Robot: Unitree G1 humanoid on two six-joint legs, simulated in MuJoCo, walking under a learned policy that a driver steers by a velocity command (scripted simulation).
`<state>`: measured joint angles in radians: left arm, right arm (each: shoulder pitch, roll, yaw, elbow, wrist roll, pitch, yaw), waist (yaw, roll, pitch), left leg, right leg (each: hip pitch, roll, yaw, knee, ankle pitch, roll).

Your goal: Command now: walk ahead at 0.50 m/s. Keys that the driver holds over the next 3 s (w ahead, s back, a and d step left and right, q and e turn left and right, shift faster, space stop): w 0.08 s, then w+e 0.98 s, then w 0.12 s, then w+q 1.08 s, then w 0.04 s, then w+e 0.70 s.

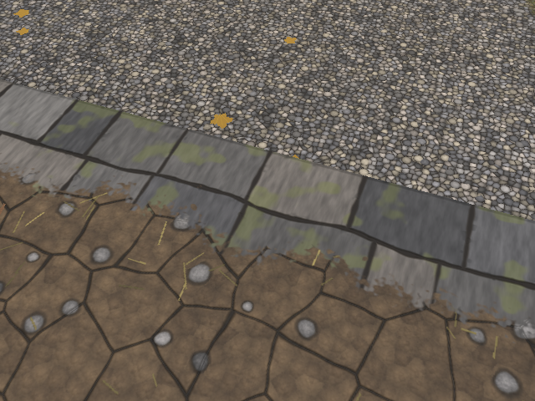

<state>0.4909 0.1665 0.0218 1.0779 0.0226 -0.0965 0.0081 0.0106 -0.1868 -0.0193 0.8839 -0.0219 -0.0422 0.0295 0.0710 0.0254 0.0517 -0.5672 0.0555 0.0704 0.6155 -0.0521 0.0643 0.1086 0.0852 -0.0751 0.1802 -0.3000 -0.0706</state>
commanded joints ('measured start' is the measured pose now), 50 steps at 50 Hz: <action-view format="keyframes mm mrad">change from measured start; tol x32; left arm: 1 36 156 29 -11 7 -2 14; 26 -506 57 19 -262 7 68 -55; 50 -14 223 77 -189 -19 39 0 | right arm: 1 -18 -84 -23 -60 1 -26 -8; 5 505 -288 -96 79 -44 -47 -36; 26 499 -117 -37 151 2 -67 -67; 50 -50 -122 -34 -193 -16 9 -10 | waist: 1 -61 -95 42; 5 -190 218 -346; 50 11 -85 -10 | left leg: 1 44 -43 19 -67 -100 44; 3 374 -98 42 -156 -82 88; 5 939 379 -631 -250 -210 292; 11 404 199 -212 -463 -45 112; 30 701 218 188 -98 871 52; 32 484 196 199 347 600 19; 34 -137 -85 -37 888 -468 -48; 50 -172 18 -74 165 15 -116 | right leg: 1 19 -316 108 100 789 -112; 3 -48 -266 60 395 912 -79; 6 -726 -46 115 1166 -186 -27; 21 -767 -168 27 642 318 8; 31 -386 14 -106 382 44 -152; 34 193 -436 823 102 26 -401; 39 -242 -249 359 34 395 -235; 50 -110 -191 378 75 537 -171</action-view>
